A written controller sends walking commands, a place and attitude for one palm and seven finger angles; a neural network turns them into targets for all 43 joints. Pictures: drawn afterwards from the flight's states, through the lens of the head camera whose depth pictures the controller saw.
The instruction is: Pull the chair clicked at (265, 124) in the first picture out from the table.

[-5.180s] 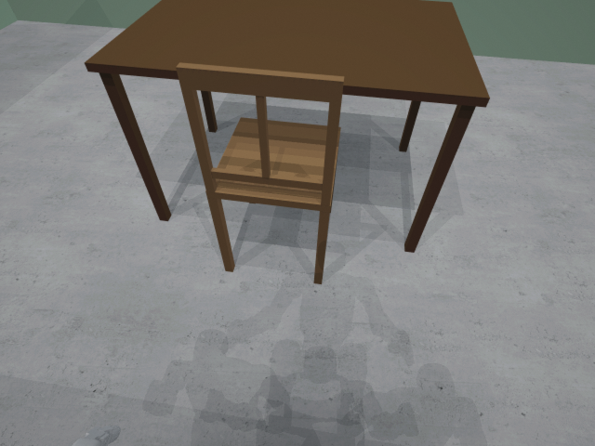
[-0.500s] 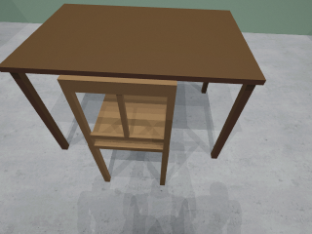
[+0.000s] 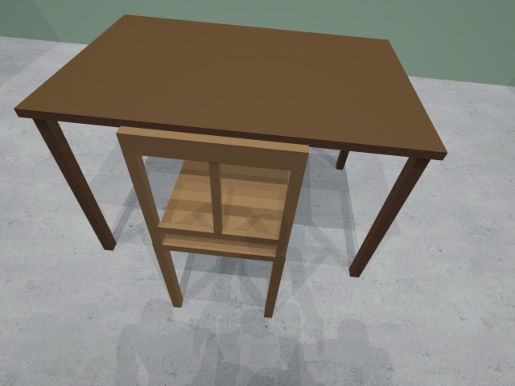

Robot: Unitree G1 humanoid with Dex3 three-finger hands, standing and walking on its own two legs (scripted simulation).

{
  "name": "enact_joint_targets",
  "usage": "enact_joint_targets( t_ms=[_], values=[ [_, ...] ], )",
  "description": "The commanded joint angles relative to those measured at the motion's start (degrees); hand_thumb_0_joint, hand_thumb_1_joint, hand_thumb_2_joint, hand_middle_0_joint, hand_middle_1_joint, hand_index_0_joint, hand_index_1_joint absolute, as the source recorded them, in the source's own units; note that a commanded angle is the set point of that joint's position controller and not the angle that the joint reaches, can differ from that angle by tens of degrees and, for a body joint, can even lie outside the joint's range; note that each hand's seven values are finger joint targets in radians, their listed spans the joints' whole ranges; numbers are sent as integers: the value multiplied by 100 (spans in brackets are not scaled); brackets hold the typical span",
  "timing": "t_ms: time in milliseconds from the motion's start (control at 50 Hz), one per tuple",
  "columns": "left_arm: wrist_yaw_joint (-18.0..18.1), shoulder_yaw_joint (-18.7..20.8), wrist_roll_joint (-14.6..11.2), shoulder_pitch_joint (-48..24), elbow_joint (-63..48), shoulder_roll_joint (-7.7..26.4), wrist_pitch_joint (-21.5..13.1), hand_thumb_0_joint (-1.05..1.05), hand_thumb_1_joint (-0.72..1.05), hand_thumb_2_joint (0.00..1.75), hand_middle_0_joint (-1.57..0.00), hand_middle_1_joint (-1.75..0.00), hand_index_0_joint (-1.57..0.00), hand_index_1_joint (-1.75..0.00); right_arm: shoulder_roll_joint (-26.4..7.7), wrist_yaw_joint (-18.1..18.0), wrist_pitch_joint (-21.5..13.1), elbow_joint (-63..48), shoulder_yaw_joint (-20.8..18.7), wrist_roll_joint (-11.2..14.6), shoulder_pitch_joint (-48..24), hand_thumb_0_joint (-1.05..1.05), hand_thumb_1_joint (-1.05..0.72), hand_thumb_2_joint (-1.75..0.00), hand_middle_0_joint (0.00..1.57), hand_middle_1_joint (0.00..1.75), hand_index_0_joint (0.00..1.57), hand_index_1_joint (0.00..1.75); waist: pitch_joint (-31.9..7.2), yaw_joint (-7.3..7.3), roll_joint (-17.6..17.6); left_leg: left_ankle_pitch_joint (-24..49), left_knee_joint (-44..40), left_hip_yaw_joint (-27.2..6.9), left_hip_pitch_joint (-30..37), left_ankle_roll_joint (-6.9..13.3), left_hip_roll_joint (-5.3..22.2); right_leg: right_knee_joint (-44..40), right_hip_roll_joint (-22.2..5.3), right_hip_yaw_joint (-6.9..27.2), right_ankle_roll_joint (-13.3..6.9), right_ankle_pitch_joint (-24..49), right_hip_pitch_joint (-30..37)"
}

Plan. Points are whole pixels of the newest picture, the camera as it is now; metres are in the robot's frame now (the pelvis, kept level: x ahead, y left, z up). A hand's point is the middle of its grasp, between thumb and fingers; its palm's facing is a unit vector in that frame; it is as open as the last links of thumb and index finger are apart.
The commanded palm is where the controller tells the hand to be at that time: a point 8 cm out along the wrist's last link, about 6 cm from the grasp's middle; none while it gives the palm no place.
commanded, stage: look again from close up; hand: left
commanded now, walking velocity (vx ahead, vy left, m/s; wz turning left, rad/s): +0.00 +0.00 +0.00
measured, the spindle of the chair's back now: (216, 199) +0.55 +0.13 -0.10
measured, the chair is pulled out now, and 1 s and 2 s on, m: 0.00 0.00 0.00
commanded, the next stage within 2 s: none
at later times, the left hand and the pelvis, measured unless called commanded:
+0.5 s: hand out of the picture -0.04 +0.16 -0.18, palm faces +0.02 -0.99 -0.14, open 7.3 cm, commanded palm none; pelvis +0.00 +0.01 +0.00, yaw +0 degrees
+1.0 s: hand out of the picture -0.04 +0.16 -0.18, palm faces +0.03 -0.99 -0.13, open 7.3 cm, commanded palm none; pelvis +0.00 +0.01 +0.00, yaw +0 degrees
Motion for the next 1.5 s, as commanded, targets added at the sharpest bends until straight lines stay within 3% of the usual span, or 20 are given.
enact_joint_targets(
  t_ms=[0,40,100,180,300,640,700,920,1080,1300,1480],
  values=[
    [36,74,-9,541,-91,460,-39,0,90,90,-20,-30,-20,-30,-615,-46,-76,-156,-122,52,240,0,-90,-90,20,30,20,30,369,4,106,-727,-939,-899,-9,-115,684,-550,-405,363,-256,159,-367],
    [42,70,-10,542,-67,438,-32,0,90,90,-20,-30,-20,-30,-629,-42,-69,-130,-126,40,251,0,-90,-90,20,30,20,30,315,-14,229,-807,-981,-937,-9,-122,682,-530,-407,376,-256,128,-356],
    [37,69,1,636,-31,412,-27,0,90,90,-20,-30,-20,-30,-600,-43,-53,-94,-130,57,262,0,-90,-90,20,30,20,30,473,13,145,-1033,-1093,-952,-108,-105,701,-588,-396,337,-242,56,-382],
    [44,59,-9,708,33,369,-33,0,90,90,-20,-30,-20,-30,-606,-44,-61,-31,-132,47,319,0,-90,-90,20,30,20,30,270,0,225,-968,-1109,-990,13,-107,707,-534,-408,333,-236,134,-335],
    [54,50,-3,817,82,330,-43,0,90,90,-20,-30,-20,-30,-511,-49,-51,40,-128,76,364,0,-90,-90,20,30,20,30,413,13,33,-946,-1090,-914,-13,-98,690,-638,-415,351,-228,105,-378],
    [73,48,-3,950,140,204,-47,0,90,90,-20,-30,-20,-30,-400,-58,-52,140,-131,60,452,0,-90,-90,20,30,20,30,457,20,174,-941,-1101,-903,-24,-115,655,-670,-434,372,-232,89,-432],
    [67,54,0,945,129,184,-54,0,90,90,-20,-30,-20,-30,-364,-62,-47,140,-134,72,492,0,-90,-90,20,30,20,30,494,16,26,-928,-1093,-888,-21,-107,657,-718,-422,366,-227,58,-453],
    [63,65,11,992,129,137,-34,0,90,90,-20,-30,-20,-30,-390,-64,-39,129,-159,56,513,0,-90,-90,20,30,20,30,475,26,182,-1199,-1239,-999,-106,-101,688,-642,-384,320,-216,29,-436],
    [68,62,3,1028,165,121,-51,0,90,90,-20,-30,-20,-30,-361,-68,-53,154,-147,59,553,0,-90,-90,20,30,20,30,370,11,204,-1021,-1239,-982,57,-100,697,-650,-406,336,-221,149,-413],
    [65,61,10,1060,186,114,-51,0,90,90,-20,-30,-20,-30,-310,-75,-35,169,-139,73,584,0,-90,-90,20,30,20,30,559,16,94,-1092,-1250,-933,3,-110,676,-736,-375,355,-223,38,-487],
    [70,64,-5,1027,184,92,-74,0,90,90,-20,-30,-20,-30,-273,-78,-54,186,-127,60,644,0,-90,-90,20,30,20,30,414,-7,76,-724,-1106,-873,149,-128,629,-747,-418,406,-250,146,-469]
  ],
)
